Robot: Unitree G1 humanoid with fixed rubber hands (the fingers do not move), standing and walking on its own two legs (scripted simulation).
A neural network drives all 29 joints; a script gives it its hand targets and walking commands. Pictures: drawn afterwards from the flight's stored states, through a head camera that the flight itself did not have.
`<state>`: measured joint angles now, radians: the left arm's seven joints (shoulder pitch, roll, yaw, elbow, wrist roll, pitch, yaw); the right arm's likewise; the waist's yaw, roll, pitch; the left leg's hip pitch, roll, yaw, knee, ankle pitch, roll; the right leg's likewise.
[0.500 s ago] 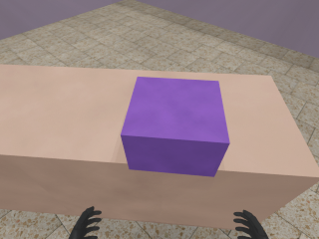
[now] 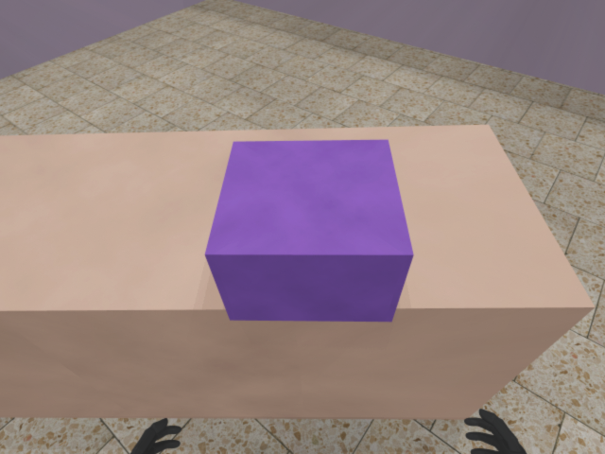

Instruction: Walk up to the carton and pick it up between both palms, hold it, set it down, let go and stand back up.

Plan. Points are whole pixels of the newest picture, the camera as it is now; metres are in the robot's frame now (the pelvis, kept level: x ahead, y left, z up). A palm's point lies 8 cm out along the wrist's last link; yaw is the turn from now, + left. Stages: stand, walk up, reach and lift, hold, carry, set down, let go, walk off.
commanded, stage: stand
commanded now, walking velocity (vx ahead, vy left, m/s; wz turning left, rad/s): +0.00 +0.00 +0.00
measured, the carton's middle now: (310, 228) +0.47 +0.01 +0.01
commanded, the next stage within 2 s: none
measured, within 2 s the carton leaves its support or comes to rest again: neither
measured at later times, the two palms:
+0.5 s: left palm out of the picture +0.13 +0.22 -0.10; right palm out of the picture -0.01 -0.26 -0.14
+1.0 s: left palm out of the picture +0.12 +0.24 -0.12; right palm out of the picture -0.01 -0.24 -0.15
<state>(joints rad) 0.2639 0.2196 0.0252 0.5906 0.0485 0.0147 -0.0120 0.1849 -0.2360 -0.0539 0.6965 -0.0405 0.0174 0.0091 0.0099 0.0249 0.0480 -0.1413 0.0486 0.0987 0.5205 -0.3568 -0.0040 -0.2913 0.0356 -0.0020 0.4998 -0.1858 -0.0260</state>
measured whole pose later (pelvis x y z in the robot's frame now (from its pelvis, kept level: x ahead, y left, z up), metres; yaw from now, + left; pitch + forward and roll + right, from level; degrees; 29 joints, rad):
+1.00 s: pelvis +0.01 +0.02 -0.01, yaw -8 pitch +2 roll +1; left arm 0.34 0.18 0.01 0.71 0.03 0.01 0.04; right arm 0.31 -0.25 -0.04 0.94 -0.03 0.06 -0.02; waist -0.03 0.01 0.01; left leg -0.17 0.04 0.24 0.57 -0.42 0.03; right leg -0.42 0.06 0.14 0.65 -0.25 0.00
